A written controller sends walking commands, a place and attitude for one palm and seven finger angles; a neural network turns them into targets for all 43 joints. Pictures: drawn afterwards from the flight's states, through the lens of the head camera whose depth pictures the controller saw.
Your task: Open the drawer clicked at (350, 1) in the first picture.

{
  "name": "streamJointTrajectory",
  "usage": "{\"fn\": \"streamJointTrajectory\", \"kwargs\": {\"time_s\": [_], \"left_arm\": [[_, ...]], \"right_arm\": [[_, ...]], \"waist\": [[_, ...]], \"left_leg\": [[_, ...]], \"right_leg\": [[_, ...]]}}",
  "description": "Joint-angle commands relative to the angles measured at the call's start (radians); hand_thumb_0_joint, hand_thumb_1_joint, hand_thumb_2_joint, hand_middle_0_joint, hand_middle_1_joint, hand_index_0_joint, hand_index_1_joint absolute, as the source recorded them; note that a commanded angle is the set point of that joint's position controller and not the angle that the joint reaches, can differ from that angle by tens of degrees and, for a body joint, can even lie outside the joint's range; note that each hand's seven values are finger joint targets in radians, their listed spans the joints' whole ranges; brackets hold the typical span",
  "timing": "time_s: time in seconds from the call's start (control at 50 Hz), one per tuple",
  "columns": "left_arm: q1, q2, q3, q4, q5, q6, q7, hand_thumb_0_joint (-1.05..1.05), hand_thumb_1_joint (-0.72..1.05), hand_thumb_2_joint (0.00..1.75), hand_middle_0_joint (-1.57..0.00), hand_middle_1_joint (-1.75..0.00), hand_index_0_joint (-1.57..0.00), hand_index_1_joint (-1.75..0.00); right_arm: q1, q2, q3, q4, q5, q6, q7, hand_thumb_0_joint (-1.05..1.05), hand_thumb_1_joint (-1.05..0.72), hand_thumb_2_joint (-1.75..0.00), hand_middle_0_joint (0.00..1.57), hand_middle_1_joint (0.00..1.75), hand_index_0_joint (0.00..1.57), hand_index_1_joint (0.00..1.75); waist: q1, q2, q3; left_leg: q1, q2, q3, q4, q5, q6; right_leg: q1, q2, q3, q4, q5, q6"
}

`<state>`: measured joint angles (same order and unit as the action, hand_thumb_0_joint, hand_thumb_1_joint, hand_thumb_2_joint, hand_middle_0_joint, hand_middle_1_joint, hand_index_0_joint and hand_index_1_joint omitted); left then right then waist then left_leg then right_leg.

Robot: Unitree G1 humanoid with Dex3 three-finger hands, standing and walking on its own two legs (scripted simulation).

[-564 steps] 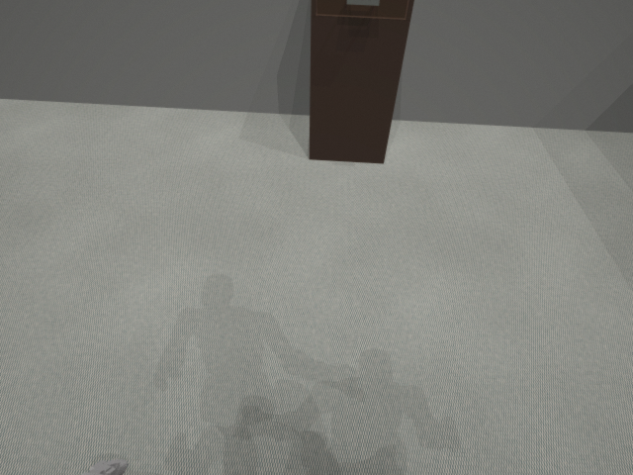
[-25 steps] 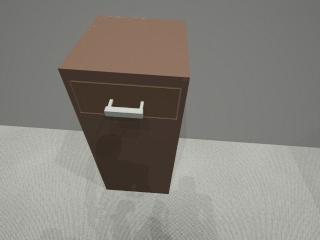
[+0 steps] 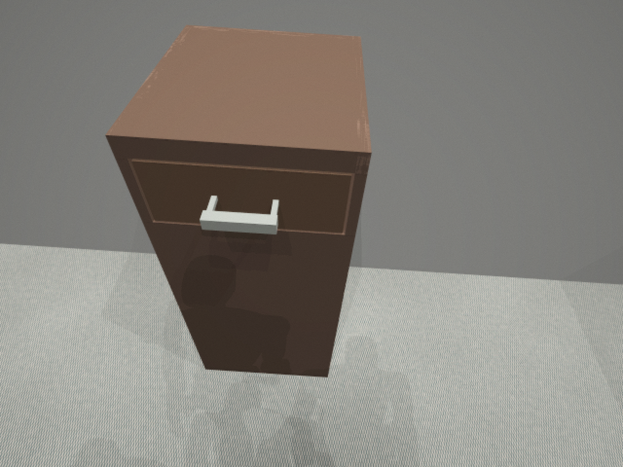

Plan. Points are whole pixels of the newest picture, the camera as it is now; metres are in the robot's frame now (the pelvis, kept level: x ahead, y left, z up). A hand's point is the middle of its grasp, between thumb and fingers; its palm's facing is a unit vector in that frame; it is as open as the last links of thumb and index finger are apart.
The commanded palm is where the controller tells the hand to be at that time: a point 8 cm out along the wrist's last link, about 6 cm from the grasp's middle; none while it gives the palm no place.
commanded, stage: raise the hand with hooked fingers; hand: left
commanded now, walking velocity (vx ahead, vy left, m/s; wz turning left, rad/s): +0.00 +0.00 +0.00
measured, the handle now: (242, 212) +0.50 +0.15 +0.02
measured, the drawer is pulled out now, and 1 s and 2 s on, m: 0.00 0.00 0.00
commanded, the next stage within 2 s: move the hooked fingers above the handle in 1.86 s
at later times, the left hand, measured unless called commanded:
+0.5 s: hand (161, 454) +0.15 +0.19 -0.05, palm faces +0.00 -0.09 -1.00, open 9.2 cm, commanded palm +0.15 +0.20 +0.02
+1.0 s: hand (174, 329) +0.26 +0.19 +0.05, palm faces +0.10 -0.09 -0.99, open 12.2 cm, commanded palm +0.23 +0.19 +0.11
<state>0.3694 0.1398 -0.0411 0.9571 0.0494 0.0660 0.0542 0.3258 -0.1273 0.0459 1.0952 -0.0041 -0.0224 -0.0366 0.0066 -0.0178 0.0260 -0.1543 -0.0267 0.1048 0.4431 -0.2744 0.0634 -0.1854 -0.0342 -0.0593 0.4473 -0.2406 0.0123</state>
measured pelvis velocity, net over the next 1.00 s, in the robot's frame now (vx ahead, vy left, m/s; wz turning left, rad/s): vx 0.01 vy -0.05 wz -0.04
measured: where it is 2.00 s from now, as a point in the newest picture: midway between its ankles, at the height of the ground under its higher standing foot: outside the picture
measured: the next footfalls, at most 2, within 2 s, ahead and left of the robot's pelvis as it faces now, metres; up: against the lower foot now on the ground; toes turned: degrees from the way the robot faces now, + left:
none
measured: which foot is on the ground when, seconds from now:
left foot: down 0.00-1.00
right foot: down 0.00-1.00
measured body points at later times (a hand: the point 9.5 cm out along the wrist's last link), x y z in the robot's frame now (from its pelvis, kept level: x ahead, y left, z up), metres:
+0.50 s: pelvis -0.02 -0.05 -0.04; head +0.01 -0.07 +0.41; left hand +0.14 +0.19 +0.01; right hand +0.26 -0.25 -0.09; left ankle -0.02 +0.07 -0.74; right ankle +0.00 -0.11 -0.74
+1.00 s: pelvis +0.01 -0.05 -0.01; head +0.03 -0.09 +0.43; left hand +0.25 +0.19 +0.10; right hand +0.18 -0.30 -0.14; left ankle -0.02 +0.08 -0.74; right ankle +0.00 -0.11 -0.74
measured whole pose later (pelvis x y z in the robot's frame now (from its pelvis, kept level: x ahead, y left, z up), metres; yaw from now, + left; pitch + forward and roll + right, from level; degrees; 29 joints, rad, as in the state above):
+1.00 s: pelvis +0.01 -0.05 -0.01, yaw -2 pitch +5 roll +2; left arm 0.24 0.43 0.02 -0.09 0.94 -0.02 0.27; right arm 0.14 -0.28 -0.05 0.65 -0.03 0.11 -0.02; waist 0.07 0.06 -0.05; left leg -0.34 -0.03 -0.01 0.58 -0.34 0.00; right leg -0.41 0.05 0.01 0.65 -0.33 -0.07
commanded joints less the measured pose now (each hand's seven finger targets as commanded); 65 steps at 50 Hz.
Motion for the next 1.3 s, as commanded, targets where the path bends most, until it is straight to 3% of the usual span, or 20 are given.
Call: {"fn": "streamJointTrajectory", "kwargs": {"time_s": [0.0, 0.02, 0.04, 0.08, 0.1, 0.12, 0.14, 0.18, 0.22, 0.26, 0.3, 0.36, 0.4, 0.5, 0.62, 0.7, 0.78, 0.92, 1.1, 1.28], "left_arm": [[-0.036, 0.164, -0.049, -1.002, 0.119, 0.001, 0.160, 0.00, 0.83, 0.87, -0.21, -0.34, -0.21, -0.34], [-0.009, 0.041, -0.147, -1.005, 0.146, 0.030, 0.164, 0.00, 0.81, 0.86, -0.21, -0.36, -0.21, -0.36], [-0.041, 0.055, -0.179, -1.091, 0.208, 0.022, 0.176, 0.00, 0.78, 0.85, -0.21, -0.37, -0.21, -0.37], [-0.022, 0.141, -0.174, -1.118, 0.417, 0.007, 0.222, 0.00, 0.74, 0.83, -0.21, -0.40, -0.21, -0.40], [-0.009, 0.177, -0.143, -1.110, 0.516, -0.003, 0.250, 0.00, 0.71, 0.82, -0.21, -0.42, -0.21, -0.42], [0.089, 0.188, -0.111, -1.041, 0.628, -0.001, 0.280, 0.00, 0.69, 0.81, -0.22, -0.43, -0.22, -0.43], [0.222, 0.114, -0.154, -0.965, 0.716, -0.002, 0.296, 0.00, 0.67, 0.80, -0.22, -0.45, -0.22, -0.45], [0.356, 0.105, -0.135, -0.892, 0.847, -0.031, 0.311, 0.00, 0.62, 0.78, -0.22, -0.48, -0.22, -0.48], [0.334, 0.187, -0.048, -0.960, 0.931, -0.088, 0.325, 0.00, 0.57, 0.76, -0.22, -0.51, -0.22, -0.51], [0.272, 0.269, 0.032, -1.028, 0.995, -0.120, 0.362, 0.00, 0.53, 0.74, -0.23, -0.54, -0.23, -0.54], [0.173, 0.339, 0.104, -1.114, 1.044, -0.132, 0.412, 0.00, 0.48, 0.72, -0.23, -0.57, -0.23, -0.57], [-0.014, 0.356, 0.100, -1.210, 1.089, -0.127, 0.479, 0.00, 0.41, 0.69, -0.24, -0.62, -0.24, -0.62], [-0.181, 0.403, 0.120, -1.272, 1.085, -0.131, 0.494, 0.00, 0.36, 0.67, -0.24, -0.64, -0.24, -0.64], [-0.287, 0.360, 0.044, -1.221, 0.974, -0.132, 0.403, 0.00, 0.25, 0.62, -0.25, -0.72, -0.25, -0.72], [-0.141, 0.412, 0.087, -1.131, 0.925, -0.091, 0.253, 0.00, 0.11, 0.56, -0.26, -0.81, -0.26, -0.81], [-0.128, 0.489, 0.173, -1.181, 0.933, -0.111, 0.229, 0.00, 0.01, 0.52, -0.26, -0.87, -0.26, -0.87], [-0.139, 0.487, 0.210, -1.232, 0.907, -0.133, 0.257, 0.00, -0.08, 0.48, -0.27, -0.93, -0.27, -0.93], [-0.259, 0.481, 0.185, -1.244, 0.891, -0.091, 0.269, 0.00, -0.24, 0.41, -0.28, -1.03, -0.28, -1.03], [-0.464, 0.525, 0.144, -1.233, 0.883, 0.016, 0.156, 0.00, -0.45, 0.32, -0.30, -1.17, -0.30, -1.17], [-0.706, 0.546, 0.102, -1.178, 0.873, 0.060, 0.028, 0.00, -0.50, 0.30, -0.30, -1.20, -0.30, -1.20]], "right_arm": [[-0.120, -0.181, -0.074, -0.346, 0.066, -0.306, -0.064, 0.00, -0.90, -0.90, 0.20, 0.30, 0.20, 0.30], [-0.074, -0.169, -0.071, -0.323, 0.072, -0.325, -0.060, 0.00, -0.90, -0.90, 0.20, 0.30, 0.20, 0.30], [-0.119, -0.201, -0.076, -0.383, 0.060, -0.347, -0.050, 0.00, -0.90, -0.90, 0.20, 0.30, 0.20, 0.30], [-0.142, -0.259, -0.076, -0.453, 0.008, -0.334, -0.031, 0.00, -0.90, -0.90, 0.20, 0.30, 0.20, 0.30], [-0.156, -0.270, -0.086, -0.499, -0.008, -0.311, -0.015, 0.00, -0.90, -0.90, 0.20, 0.30, 0.20, 0.30], [-0.155, -0.258, -0.102, -0.522, -0.026, -0.268, 0.000, 0.00, -0.90, -0.90, 0.20, 0.30, 0.20, 0.30], [-0.200, -0.252, -0.111, -0.571, -0.037, -0.222, 0.020, 0.00, -0.90, -0.90, 0.20, 0.30, 0.20, 0.30], [-0.269, -0.256, -0.120, -0.641, -0.045, -0.114, 0.062, 0.00, -0.90, -0.90, 0.20, 0.30, 0.20, 0.30], [-0.324, -0.246, -0.112, -0.697, -0.032, -0.027, 0.096, 0.00, -0.90, -0.90, 0.20, 0.30, 0.20, 0.30], [-0.356, -0.225, -0.101, -0.739, -0.031, 0.023, 0.107, 0.00, -0.90, -0.90, 0.20, 0.30, 0.20, 0.30], [-0.354, -0.209, -0.098, -0.750, -0.037, 0.062, 0.107, 0.00, -0.90, -0.90, 0.20, 0.30, 0.20, 0.30], [-0.341, -0.196, -0.100, -0.754, -0.054, 0.081, 0.103, 0.00, -0.90, -0.90, 0.20, 0.30, 0.20, 0.30], [-0.343, -0.195, -0.103, -0.735, -0.067, 0.090, 0.088, 0.00, -0.90, -0.90, 0.20, 0.30, 0.20, 0.30], [-0.372, -0.191, -0.091, -0.700, -0.063, 0.076, 0.049, 0.00, -0.90, -0.90, 0.20, 0.30, 0.20, 0.30], [-0.360, -0.188, -0.065, -0.671, -0.046, 0.085, 0.033, 0.00, -0.90, -0.90, 0.20, 0.30, 0.20, 0.30], [-0.365, -0.194, -0.058, -0.671, -0.044, 0.087, 0.031, 0.00, -0.90, -0.90, 0.20, 0.30, 0.20, 0.30], [-0.356, -0.193, -0.074, -0.662, -0.039, 0.080, 0.025, 0.00, -0.90, -0.90, 0.20, 0.30, 0.20, 0.30], [-0.363, -0.204, -0.102, -0.643, -0.015, 0.067, 0.020, 0.00, -0.90, -0.90, 0.20, 0.30, 0.20, 0.30], [-0.375, -0.215, -0.088, -0.646, 0.011, 0.097, 0.006, 0.00, -0.90, -0.90, 0.20, 0.30, 0.20, 0.30], [-0.371, -0.215, -0.064, -0.634, 0.021, 0.126, 0.008, 0.00, -0.90, -0.90, 0.20, 0.30, 0.20, 0.30]], "waist": [[-0.007, 0.301, -0.219], [-0.029, 0.203, -0.124], [-0.025, 0.144, -0.038], [-0.048, 0.034, -0.071], [-0.040, 0.037, -0.105], [-0.013, -0.116, -0.146], [0.019, -0.211, -0.089], [0.069, -0.267, -0.009], [0.125, -0.182, -0.092], [0.148, -0.106, -0.147], [0.157, -0.026, -0.197], [0.113, 0.055, -0.287], [0.067, 0.041, -0.304], [0.001, 0.049, -0.263], [0.070, -0.053, -0.251], [0.108, -0.008, -0.285], [0.107, -0.039, -0.318], [0.087, -0.020, -0.324], [0.082, 0.005, -0.239], [0.071, 0.058, -0.216]], "left_leg": [[0.074, 0.130, -0.177, -0.149, 0.462, -0.126], [0.032, 0.107, -0.156, -0.109, 0.369, -0.092], [-0.042, 0.092, -0.163, -0.064, 0.287, -0.071], [-0.141, 0.065, -0.199, 0.034, 0.153, -0.053], [-0.170, 0.049, -0.215, 0.069, 0.136, -0.052], [-0.203, 0.046, -0.196, 0.096, 0.124, -0.057], [-0.260, 0.034, -0.164, 0.115, 0.078, -0.058], [-0.355, 0.015, -0.118, 0.133, -0.016, -0.056], [-0.371, 0.001, -0.090, 0.151, 0.043, -0.060], [-0.360, -0.009, -0.078, 0.176, 0.061, -0.058], [-0.350, -0.023, -0.081, 0.203, 0.058, -0.055], [-0.251, -0.027, -0.099, 0.268, 0.084, -0.044], [-0.223, -0.035, -0.111, 0.310, 0.067, -0.028], [-0.222, -0.042, -0.102, 0.304, 0.044, -0.009], [-0.287, -0.031, -0.093, 0.186, 0.097, -0.022], [-0.280, -0.030, -0.091, 0.145, 0.144, -0.029], [-0.294, -0.041, -0.112, 0.137, 0.144, -0.027], [-0.247, -0.051, -0.104, 0.115, 0.149, -0.022], [-0.119, -0.031, -0.093, 0.025, 0.205, -0.018], [-0.032, -0.010, -0.114, -0.047, 0.299, -0.036]], "right_leg": [[-0.190, 0.026, -0.007, 0.245, -0.167, -0.041], [-0.219, 0.033, 0.001, 0.221, -0.126, -0.035], [-0.247, 0.030, -0.004, 0.178, -0.095, -0.039], [-0.271, 0.047, 0.029, 0.114, -0.026, -0.064], [-0.269, 0.052, 0.070, 0.120, -0.038, -0.070], [-0.283, 0.067, 0.066, 0.130, -0.104, -0.074], [-0.319, 0.074, 0.061, 0.124, -0.175, -0.078], [-0.346, 0.073, 0.095, 0.115, -0.227, -0.090], [-0.271, 0.065, 0.129, 0.172, -0.107, -0.105], [-0.254, 0.062, 0.153, 0.206, -0.057, -0.107], [-0.253, 0.064, 0.187, 0.220, -0.045, -0.106], [-0.340, 0.064, 0.269, 0.214, -0.032, -0.109], [-0.353, 0.051, 0.307, 0.182, -0.042, -0.097], [-0.279, 0.036, 0.269, 0.115, 0.018, -0.064], [-0.044, 0.011, 0.261, 0.086, 0.209, -0.036], [0.055, 0.003, 0.265, 0.101, 0.344, -0.034], [0.095, -0.012, 0.264, 0.118, 0.434, -0.023], [0.068, -0.009, 0.230, 0.100, 0.347, -0.023], [0.048, 0.026, 0.137, 0.032, 0.201, -0.040], [0.083, 0.043, 0.072, -0.004, 0.219, -0.054]]}}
